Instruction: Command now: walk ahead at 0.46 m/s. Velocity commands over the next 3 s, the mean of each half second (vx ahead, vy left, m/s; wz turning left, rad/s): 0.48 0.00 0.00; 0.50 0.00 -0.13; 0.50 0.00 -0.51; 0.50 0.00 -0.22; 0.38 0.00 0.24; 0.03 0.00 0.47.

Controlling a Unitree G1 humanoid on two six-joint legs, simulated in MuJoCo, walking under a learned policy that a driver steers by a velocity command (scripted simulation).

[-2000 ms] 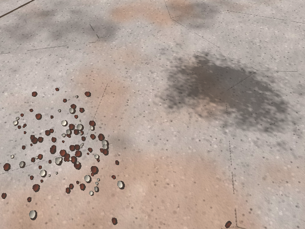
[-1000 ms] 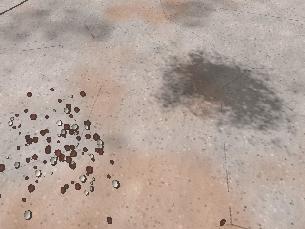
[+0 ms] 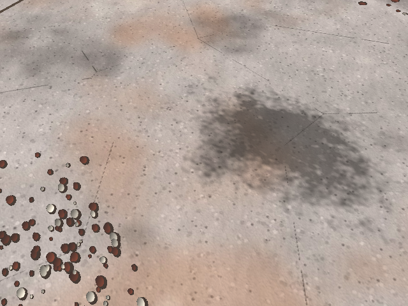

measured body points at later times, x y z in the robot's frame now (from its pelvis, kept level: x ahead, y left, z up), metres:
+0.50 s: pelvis +0.30 -0.05 +0.01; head +0.31 -0.05 +0.46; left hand +0.29 +0.21 -0.13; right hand +0.46 -0.31 -0.11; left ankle +0.45 +0.13 -0.67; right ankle +0.27 -0.13 -0.74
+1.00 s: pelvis +0.59 +0.03 +0.00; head +0.60 +0.03 +0.45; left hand +0.71 +0.29 -0.13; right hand +0.60 -0.24 -0.13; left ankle +0.58 +0.10 -0.74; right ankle +0.67 -0.17 -0.66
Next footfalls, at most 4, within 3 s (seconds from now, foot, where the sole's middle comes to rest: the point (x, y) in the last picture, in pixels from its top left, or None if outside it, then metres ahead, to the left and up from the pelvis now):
0.16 right None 0.31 -0.13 -0.78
0.72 left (160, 274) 0.62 0.11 -0.78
1.30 right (226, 201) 0.90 -0.15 -0.78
1.78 left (202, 136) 1.25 -0.08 -0.78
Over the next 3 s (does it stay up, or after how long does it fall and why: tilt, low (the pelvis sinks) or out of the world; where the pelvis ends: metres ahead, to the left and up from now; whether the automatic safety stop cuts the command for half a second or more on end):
stays up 1.39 -0.28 0.00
